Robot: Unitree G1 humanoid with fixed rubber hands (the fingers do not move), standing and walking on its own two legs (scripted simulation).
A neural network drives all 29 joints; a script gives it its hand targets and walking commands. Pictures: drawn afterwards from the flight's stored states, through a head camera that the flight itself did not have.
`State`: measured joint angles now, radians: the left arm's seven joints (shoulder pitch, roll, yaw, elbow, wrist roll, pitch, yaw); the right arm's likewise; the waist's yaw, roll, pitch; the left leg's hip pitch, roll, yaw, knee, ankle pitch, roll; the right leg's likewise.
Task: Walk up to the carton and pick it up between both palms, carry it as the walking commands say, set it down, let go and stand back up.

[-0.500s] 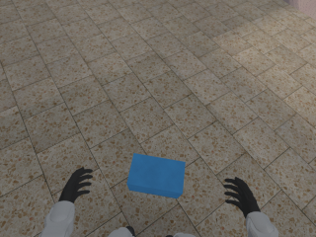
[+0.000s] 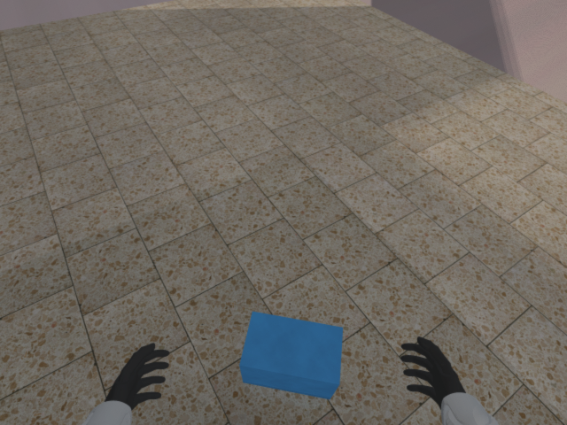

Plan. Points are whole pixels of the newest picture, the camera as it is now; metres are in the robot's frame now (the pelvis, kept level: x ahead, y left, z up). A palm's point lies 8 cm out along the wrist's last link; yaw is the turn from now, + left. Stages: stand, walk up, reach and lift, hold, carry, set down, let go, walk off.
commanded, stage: let go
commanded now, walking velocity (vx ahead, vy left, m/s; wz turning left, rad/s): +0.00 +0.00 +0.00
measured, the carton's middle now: (291, 355) +0.40 -0.04 -0.68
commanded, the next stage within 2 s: stand in 0.06 s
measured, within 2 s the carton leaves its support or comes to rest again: neither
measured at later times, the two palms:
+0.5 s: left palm (79, 424) +0.13 +0.29 -0.09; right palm (488, 410) +0.15 -0.29 -0.08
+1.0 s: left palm out of the picture +0.10 +0.30 -0.10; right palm out of the picture +0.12 -0.30 -0.09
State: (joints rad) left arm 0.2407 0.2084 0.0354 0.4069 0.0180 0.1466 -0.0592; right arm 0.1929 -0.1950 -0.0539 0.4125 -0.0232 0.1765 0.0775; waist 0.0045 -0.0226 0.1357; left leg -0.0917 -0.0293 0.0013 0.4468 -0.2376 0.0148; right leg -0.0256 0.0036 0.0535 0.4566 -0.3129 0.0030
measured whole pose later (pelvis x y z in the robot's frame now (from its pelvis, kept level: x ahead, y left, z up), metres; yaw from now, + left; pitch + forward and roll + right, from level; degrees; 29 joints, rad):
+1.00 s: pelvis +0.01 +0.00 +0.00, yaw +0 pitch -2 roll +0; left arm 0.18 0.37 0.01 0.92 0.03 0.01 0.02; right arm 0.13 -0.37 -0.01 0.94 -0.02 -0.01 -0.02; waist 0.01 -0.01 0.02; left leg -0.16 -0.02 -0.01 0.41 -0.21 0.01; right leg -0.07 0.01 0.05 0.37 -0.27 0.00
